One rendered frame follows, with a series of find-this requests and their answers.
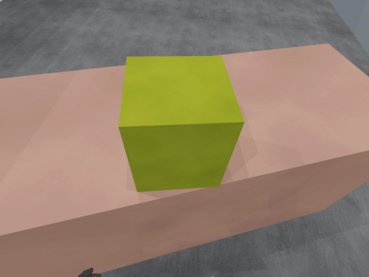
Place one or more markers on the carton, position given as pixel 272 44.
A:
pixel 179 121

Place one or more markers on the pedestal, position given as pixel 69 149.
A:
pixel 68 201

